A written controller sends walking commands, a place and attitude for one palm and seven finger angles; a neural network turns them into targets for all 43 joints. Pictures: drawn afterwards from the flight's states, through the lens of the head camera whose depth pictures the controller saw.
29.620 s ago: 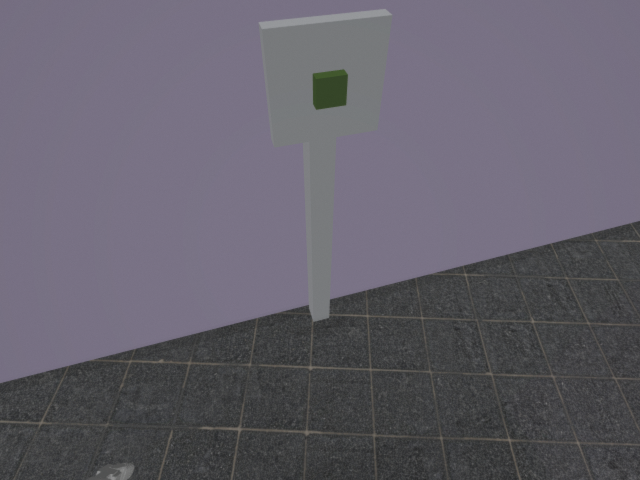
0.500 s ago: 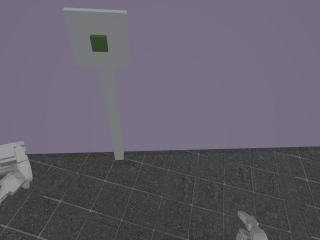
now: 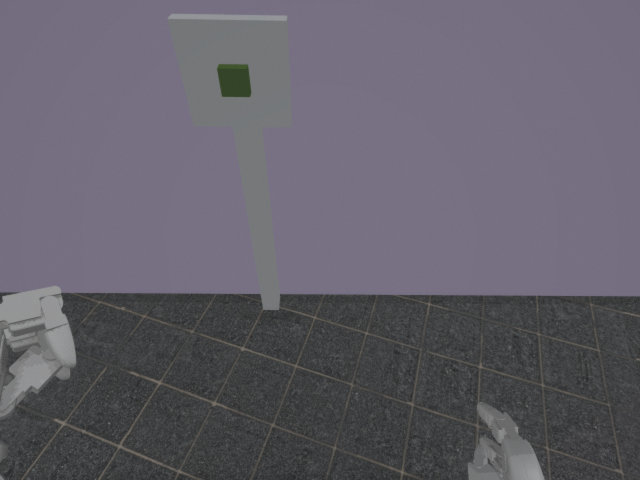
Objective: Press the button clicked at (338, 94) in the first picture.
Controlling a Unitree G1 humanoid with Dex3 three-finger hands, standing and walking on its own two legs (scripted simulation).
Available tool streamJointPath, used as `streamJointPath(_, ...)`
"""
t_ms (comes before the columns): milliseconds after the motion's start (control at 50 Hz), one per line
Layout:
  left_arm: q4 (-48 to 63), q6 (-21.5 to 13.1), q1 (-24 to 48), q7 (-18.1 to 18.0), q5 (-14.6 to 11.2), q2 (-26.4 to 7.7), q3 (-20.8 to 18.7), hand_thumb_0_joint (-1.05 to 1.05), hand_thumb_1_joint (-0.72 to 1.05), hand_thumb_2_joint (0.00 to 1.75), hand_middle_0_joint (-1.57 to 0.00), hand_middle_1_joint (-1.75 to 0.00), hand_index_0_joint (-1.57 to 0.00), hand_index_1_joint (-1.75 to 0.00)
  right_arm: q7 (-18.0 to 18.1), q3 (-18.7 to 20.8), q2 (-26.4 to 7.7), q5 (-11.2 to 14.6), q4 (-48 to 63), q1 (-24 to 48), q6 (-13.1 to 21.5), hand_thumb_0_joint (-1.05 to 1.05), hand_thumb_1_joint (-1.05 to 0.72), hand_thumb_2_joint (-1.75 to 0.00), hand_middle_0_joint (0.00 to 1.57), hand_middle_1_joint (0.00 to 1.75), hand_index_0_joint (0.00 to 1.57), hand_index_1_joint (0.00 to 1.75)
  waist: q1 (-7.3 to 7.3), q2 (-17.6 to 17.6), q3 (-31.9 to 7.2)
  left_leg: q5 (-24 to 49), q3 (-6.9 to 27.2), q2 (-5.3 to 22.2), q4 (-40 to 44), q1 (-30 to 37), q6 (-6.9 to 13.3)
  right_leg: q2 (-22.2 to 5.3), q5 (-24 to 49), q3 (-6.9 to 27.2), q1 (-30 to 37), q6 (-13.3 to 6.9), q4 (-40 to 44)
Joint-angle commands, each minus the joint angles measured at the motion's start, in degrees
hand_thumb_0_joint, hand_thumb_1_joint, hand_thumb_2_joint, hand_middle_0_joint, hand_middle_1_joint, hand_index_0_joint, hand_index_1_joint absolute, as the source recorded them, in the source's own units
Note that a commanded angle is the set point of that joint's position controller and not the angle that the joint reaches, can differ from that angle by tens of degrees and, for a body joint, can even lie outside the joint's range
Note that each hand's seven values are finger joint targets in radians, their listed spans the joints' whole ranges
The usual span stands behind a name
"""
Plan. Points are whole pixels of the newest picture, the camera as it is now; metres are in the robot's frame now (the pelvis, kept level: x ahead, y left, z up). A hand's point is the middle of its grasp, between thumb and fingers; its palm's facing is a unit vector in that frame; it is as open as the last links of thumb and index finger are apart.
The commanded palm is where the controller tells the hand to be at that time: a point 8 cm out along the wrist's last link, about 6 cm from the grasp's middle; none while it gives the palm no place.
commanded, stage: stop stepping back and stand still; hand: left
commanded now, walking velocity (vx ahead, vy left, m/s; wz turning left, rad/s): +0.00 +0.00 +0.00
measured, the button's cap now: (235, 80) +0.81 +0.22 +0.13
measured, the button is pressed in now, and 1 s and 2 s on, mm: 0 0 0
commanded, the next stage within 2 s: let the arm hang, fingers relaxed in 0.60 s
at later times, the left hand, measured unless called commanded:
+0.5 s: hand (20, 366) +0.18 +0.27 +0.17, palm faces +0.35 -0.83 -0.44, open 3.1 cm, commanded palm +0.11 +0.31 +0.18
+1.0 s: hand out of the picture +0.05 +0.22 -0.16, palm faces -0.08 -0.97 -0.25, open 3.3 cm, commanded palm none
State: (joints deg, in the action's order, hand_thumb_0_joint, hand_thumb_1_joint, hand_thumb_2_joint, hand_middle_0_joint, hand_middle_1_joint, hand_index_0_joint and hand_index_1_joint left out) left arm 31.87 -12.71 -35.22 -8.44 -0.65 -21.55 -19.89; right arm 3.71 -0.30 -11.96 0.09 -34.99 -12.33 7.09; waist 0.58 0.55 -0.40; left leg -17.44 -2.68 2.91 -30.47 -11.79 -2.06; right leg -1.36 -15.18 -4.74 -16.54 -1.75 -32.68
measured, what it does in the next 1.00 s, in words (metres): stands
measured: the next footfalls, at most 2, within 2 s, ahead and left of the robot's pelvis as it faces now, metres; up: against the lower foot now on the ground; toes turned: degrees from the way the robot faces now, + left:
none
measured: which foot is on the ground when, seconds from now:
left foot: down 0.00-1.00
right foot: down 0.00-1.00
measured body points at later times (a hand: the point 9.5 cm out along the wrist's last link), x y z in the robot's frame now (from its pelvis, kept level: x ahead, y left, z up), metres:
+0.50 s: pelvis -0.02 +0.04 +0.01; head -0.01 +0.04 +0.46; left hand +0.15 +0.31 +0.19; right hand +0.14 -0.19 -0.07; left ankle -0.01 +0.14 -0.73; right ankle +0.03 -0.10 -0.73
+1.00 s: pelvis -0.04 +0.02 -0.01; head -0.01 +0.02 +0.44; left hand +0.05 +0.27 -0.14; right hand +0.04 -0.25 -0.14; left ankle -0.01 +0.14 -0.73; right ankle +0.03 -0.10 -0.73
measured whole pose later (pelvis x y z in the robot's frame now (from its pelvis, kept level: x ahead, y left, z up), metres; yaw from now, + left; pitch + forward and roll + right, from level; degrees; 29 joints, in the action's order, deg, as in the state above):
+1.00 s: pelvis -0.04 +0.02 -0.01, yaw +1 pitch -1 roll +1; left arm -44.3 3.6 -14.5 -0.2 2.6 -13.1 1.1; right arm -1.0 0.6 -16.3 -1.3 -50.1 -11.9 -1.3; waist 2.1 0.8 4.6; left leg -15.9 -2.8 0.7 -34.0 -17.0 0.1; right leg -3.6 -12.6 -4.2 -20.6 -0.1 -34.3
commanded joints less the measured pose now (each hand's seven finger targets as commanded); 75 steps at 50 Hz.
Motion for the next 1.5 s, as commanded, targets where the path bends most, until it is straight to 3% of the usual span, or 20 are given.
streamJointPath(0, 8.5, -3.2, 0.6, -1.3, -1.2, -8.3, -7.3, 0.0, 0.9, 0.9, -1.3, -1.5, -1.3, -1.5, 0.3, 2.4, -5.8, 0.0, 8.2, 4.1, 2.2, 0.0, -0.9, -0.9, 0.2, 0.3, 0.2, 0.3, 0.12, 5.3, -2.5, 4.6, 0.6, -1.3, 0.2, -3.4, 3.4, -8.5, 5.7, 12.5, 2.9, -1.0, 13.2)
streamJointPath(40, 8.6, -3.2, 0.5, -1.3, -1.2, -8.3, -7.5, 0.0, 0.9, 0.9, -1.3, -1.5, -1.3, -1.5, 0.4, 2.2, -5.7, -0.2, 8.4, 4.5, 1.9, 0.0, -0.9, -0.9, 0.2, 0.3, 0.2, 0.3, 0.04, 4.5, -2.1, 4.8, 1.4, -0.6, 2.7, -1.9, 3.8, -7.4, 1.8, 11.0, 1.5, -0.5, 13.5)
streamJointPath(80, 9.5, -3.3, 0.3, -1.2, -1.3, -8.2, -7.3, 0.0, 0.9, 0.9, -1.3, -1.5, -1.3, -1.5, 0.6, 2.1, -6.0, -0.3, 8.9, 5.3, 1.8, 0.0, -0.9, -0.9, 0.2, 0.3, 0.2, 0.3, -0.22, 0.3, -1.6, 6.4, 3.0, 1.3, 6.7, -1.9, 4.1, -4.8, 1.4, 8.2, 1.9, 0.6, 11.2)
streamJointPath(160, 13.0, -3.6, 2.5, -1.0, -0.8, -7.6, -5.9, 0.0, 0.9, 0.9, -1.3, -1.5, -1.3, -1.5, 0.8, 2.0, -6.3, -0.3, 9.6, 5.9, 2.3, 0.0, -0.9, -0.9, 0.2, 0.3, 0.2, 0.3, -0.68, -6.3, -3.4, 9.7, 5.7, 4.0, 12.0, -4.8, 4.7, -1.2, 8.3, 3.6, 7.7, 2.3, 4.9)
streamJointPath(260, 13.8, -3.6, 2.6, -1.1, -0.4, -7.5, -5.6, 0.0, 0.9, 0.9, -1.3, -1.5, -1.3, -1.5, 0.7, 2.0, -6.3, -0.4, 9.5, 5.4, 3.3, 0.0, -0.9, -0.9, 0.2, 0.3, 0.2, 0.3, -1.0, -6.1, -3.5, 10.2, 4.4, 3.4, 12.1, -5.3, 4.0, -1.1, 11.1, 3.1, 9.4, 2.4, 4.9)
streamJointPath(420, 11.1, -3.9, 1.9, -1.2, -0.4, -7.0, -5.9, 0.0, 0.9, 0.9, -1.3, -1.5, -1.3, -1.5, 0.7, 2.1, -6.2, -0.5, 9.3, 5.3, 3.0, 0.0, -0.9, -0.9, 0.2, 0.3, 0.2, 0.3, -0.83, -3.9, -1.6, 2.0, 3.5, 2.0, 11.9, -7.1, 3.4, -1.6, 7.3, 4.9, 8.3, 2.0, 8.8)
streamJointPath(660, 12.0, -3.8, 1.9, -1.2, -0.6, -7.2, -5.8, 0.0, 0.9, 0.9, -1.3, -1.5, -1.3, -1.5, 1.2, 2.6, -6.3, -0.4, 9.8, 5.9, 2.6, 0.0, -0.9, -0.9, 0.2, 0.3, 0.2, 0.3, -0.69, -3.3, -3.0, 3.2, 2.9, 1.4, 11.4, -5.7, 3.3, -1.7, 8.2, 5.3, 8.0, 2.0, 9.8)
streamJointPath(680, -38.0, 6.4, 9.8, 7.2, 4.0, -3.8, 14.1, 0.0, 0.9, 0.9, -1.3, -1.5, -1.3, -1.5, -4.6, 6.2, -18.9, 0.0, -5.9, 8.4, 3.3, 0.0, -0.9, -0.9, 0.2, 0.3, 0.2, 0.3, 2.16, -3.8, 2.7, 14.9, 5.3, 2.8, 0.5, -9.5, 4.0, -6.3, 16.1, 3.8, -1.3, 0.5, 2.3)
streamJointPath(700, -39.3, 10.5, 9.3, 8.1, 2.7, -2.9, 12.5, 0.0, 0.9, 0.9, -1.26, -1.46, -1.26, -1.46, -4.7, 5.7, -14.6, 0.7, -4.5, 4.1, -0.4, 0.0, -0.9, -0.9, 0.2, 0.3, 0.2, 0.3, 1.23, -3.7, -2.2, 16.2, 4.1, 3.3, 1.1, -5.2, 3.1, -6.0, 11.7, 6.3, -2.5, 0.3, 4.0)
streamJointPath(740, -40.6, 11.6, 11.7, 8.3, 2.6, -1.4, 13.1, 0.0, 0.9, 0.9, -1.19, -1.38, -1.19, -1.38, -4.6, 4.7, -13.2, 0.1, -3.8, 3.3, -2.2, 0.0, -0.9, -0.9, 0.2, 0.3, 0.2, 0.3, 0.93, -3.0, -3.5, 11.2, 7.0, 4.7, 2.3, -7.8, 4.6, -4.4, 2.6, 4.0, -3.4, 0.3, 1.7)
streamJointPath(780, -46.0, 11.8, 15.5, 8.3, 2.9, -2.3, 13.8, 0.0, 0.9, 0.9, -1.12, -1.3, -1.12, -1.3, -4.5, 4.1, -13.4, -0.7, -3.8, 3.2, -3.5, 0.0, -0.9, -0.9, 0.2, 0.3, 0.2, 0.3, 0.56, 5.1, -3.2, 9.3, 8.4, 4.5, 3.0, -9.6, 5.7, -3.6, 2.0, 4.3, -0.8, -0.4, 1.5)
streamJointPath(820, -52.8, 11.9, 18.3, 8.3, 3.1, -4.1, 14.2, 0.0, 0.9, 0.9, -1.04, -1.22, -1.04, -1.22, -4.3, 4.0, -14.1, -1.1, -5.1, 2.8, -4.5, 0.0, -0.9, -0.9, 0.2, 0.3, 0.2, 0.3, 0.25, 11.9, -4.6, 8.3, 6.6, 2.3, 0.4, -8.0, 5.4, -6.2, 5.0, 6.8, 1.0, -1.7, 4.4)
streamJointPath(840, -56.3, 12.1, 19.8, 8.2, 3.1, -4.9, 14.4, 0.0, 0.9, 0.9, -1.01, -1.18, -1.01, -1.18, -4.2, 4.0, -13.8, -1.2, -5.9, 2.2, -5.1, 0.0, -0.9, -0.9, 0.2, 0.3, 0.2, 0.3, 0.55, 12.7, -5.0, 7.6, 5.3, 1.0, -0.7, -6.1, 4.9, -7.8, 5.7, 8.0, 0.6, -2.6, 5.9)
streamJointPath(860, -59.5, 12.5, 21.3, 8.0, 2.9, -5.3, 14.9, 0.0, 0.9, 0.9, -0.97, -1.14, -0.97, -1.14, -4.2, 3.9, -13.3, -1.3, -6.7, 1.6, -5.7, 0.0, -0.9, -0.9, 0.2, 0.3, 0.2, 0.3, 0.91, 11.4, -4.4, 6.5, 4.7, 0.1, -1.2, -5.0, 4.5, -8.4, 3.8, 8.5, -0.5, -3.3, 7.0)
streamJointPath(940, -70.2, 13.0, 23.8, 7.8, 2.1, -4.2, 16.8, 0.0, 0.9, 0.9, -0.82, -0.98, -0.82, -0.98, -4.1, 2.7, -11.4, -1.7, -10.8, 1.9, -6.9, 0.0, -0.9, -0.9, 0.2, 0.3, 0.2, 0.3, 0.3, -4.5, -1.2, 3.0, 6.0, 1.6, 4.9, -5.7, 4.4, -6.2, -3.7, 7.8, -0.4, -2.0, 8.1)
streamJointPath(1020, -78.6, 12.5, 22.1, 7.6, 1.7, -3.3, 17.0, 0.0, 0.9, 0.9, -0.68, -0.82, -0.68, -0.82, -3.7, 2.7, -11.1, -1.6, -14.5, 0.6, -7.1, 0.0, -0.9, -0.9, 0.2, 0.3, 0.2, 0.3, -0.88, -8.5, -2.2, -0.9, 6.2, 2.5, 8.5, -7.2, 4.1, -5.2, -3.3, 7.0, 5.1, -1.5, 9.4)
streamJointPath(1140, -86.4, 12.2, 23.7, 7.7, 1.5, -3.7, 16.9, 0.0, 0.9, 0.9, -0.46, -0.58, -0.46, -0.58, -3.2, 3.1, -10.5, -1.3, -19.9, -4.0, -7.6, 0.0, -0.9, -0.9, 0.2, 0.3, 0.2, 0.3, 0.0, -3.0, 0.9, -3.4, 5.2, 2.1, 9.0, -4.2, 4.0, -6.1, -8.7, 7.6, 2.4, -2.2, 14.8)
streamJointPath(1280, -91.1, 12.2, 25.0, 7.5, 1.5, -3.9, 16.5, 0.0, 0.9, 0.9, -0.2, -0.3, -0.2, -0.3, -3.0, 3.4, -10.7, -1.4, -23.4, -5.4, -7.5, 0.0, -0.9, -0.9, 0.2, 0.3, 0.2, 0.3, -0.08, -1.2, 4.3, -3.9, 5.5, 3.0, 11.7, -4.4, 4.2, -5.7, -8.9, 6.8, 1.8, -1.9, 15.8)
streamJointPath(1440, -92.8, 11.7, 27.9, 7.6, 1.6, -5.4, 16.0, 0.0, 0.9, 0.9, -0.2, -0.3, -0.2, -0.3, -3.0, 3.7, -12.0, -1.4, -25.1, -3.5, -7.0, 0.0, -0.9, -0.9, 0.2, 0.3, 0.2, 0.3, -0.15, 1.6, 3.4, 0.1, 5.1, 2.9, 12.4, -3.0, 4.1, -6.2, -6.0, 7.1, 4.0, -1.8, 16.4)
streamJointPath(1480, -92.9, 11.5, 28.7, 7.6, 1.6, -5.5, 15.9, 0.0, 0.9, 0.9, -0.2, -0.3, -0.2, -0.3, -3.1, 3.7, -12.1, -1.4, -25.3, -2.6, -6.7, 0.0, -0.9, -0.9, 0.2, 0.3, 0.2, 0.3, -0.24, 0.3, 2.6, 2.2, 5.3, 3.3, 12.9, -2.4, 4.1, -6.2, -3.7, 6.7, 4.9, -1.6, 15.8)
